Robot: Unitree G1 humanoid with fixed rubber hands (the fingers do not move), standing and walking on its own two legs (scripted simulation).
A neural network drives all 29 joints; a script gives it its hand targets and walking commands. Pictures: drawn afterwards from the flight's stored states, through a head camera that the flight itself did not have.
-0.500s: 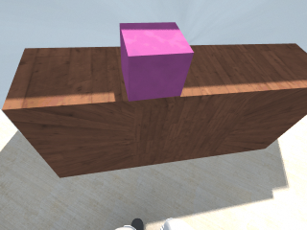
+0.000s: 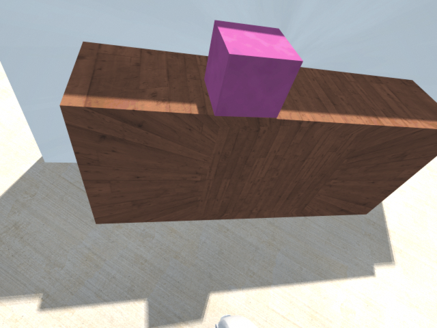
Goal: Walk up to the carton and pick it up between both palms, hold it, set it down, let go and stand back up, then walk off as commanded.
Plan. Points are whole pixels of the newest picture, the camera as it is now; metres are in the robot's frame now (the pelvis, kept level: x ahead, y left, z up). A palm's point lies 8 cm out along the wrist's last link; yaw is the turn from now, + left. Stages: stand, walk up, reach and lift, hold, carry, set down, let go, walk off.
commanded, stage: walk off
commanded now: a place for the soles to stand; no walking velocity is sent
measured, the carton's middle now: (247, 71) +0.85 -0.13 +0.04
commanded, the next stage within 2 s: none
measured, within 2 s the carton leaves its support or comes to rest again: neither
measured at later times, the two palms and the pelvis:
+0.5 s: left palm out of the picture -0.01 +0.14 -0.06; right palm out of the picture +0.04 -0.51 -0.06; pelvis -0.04 -0.17 +0.03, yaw +0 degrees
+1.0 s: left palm out of the picture +0.07 +0.04 -0.07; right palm out of the picture +0.00 -0.62 -0.09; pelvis -0.01 -0.28 +0.01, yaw +0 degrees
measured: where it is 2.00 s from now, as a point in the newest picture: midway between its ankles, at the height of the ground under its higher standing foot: outside the picture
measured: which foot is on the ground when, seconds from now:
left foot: down 0.00-0.28, up 0.30-0.68, down 0.70-0.96, up 0.98-1.00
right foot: up 0.00-0.26, down 0.28-0.70, up 0.72-0.94, down 0.96-1.00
